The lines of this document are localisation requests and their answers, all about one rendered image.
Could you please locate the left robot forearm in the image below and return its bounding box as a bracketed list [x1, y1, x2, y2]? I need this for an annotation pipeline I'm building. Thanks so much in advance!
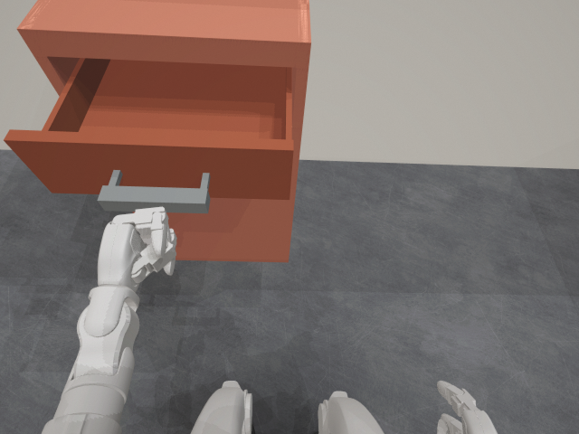
[42, 285, 140, 434]

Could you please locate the cabinet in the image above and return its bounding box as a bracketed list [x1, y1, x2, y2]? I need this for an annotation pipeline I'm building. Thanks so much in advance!
[17, 0, 311, 262]

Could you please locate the handle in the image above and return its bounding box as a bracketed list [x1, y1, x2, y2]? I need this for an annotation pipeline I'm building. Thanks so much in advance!
[98, 170, 211, 213]

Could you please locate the robot thigh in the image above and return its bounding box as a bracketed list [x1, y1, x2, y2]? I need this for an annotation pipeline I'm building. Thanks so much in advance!
[318, 397, 384, 434]
[191, 387, 252, 434]

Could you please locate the left robot thigh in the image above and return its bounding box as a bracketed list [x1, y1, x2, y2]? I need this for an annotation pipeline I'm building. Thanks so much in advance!
[191, 387, 252, 434]

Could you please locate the robot left hand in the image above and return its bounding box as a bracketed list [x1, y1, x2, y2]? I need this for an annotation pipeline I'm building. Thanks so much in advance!
[98, 207, 177, 293]

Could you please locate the right robot thigh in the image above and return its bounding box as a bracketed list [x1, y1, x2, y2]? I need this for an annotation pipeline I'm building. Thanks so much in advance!
[318, 397, 384, 434]

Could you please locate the robot right hand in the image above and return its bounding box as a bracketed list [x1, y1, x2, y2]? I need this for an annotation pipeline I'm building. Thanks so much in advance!
[437, 381, 498, 434]

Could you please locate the drawer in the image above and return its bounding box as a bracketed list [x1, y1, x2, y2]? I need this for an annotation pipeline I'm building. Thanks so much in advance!
[4, 58, 294, 200]

